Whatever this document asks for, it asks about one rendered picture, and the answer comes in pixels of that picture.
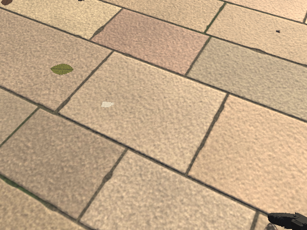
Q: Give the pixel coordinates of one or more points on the robot right hand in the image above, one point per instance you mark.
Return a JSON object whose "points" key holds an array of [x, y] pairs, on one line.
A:
{"points": [[294, 221]]}

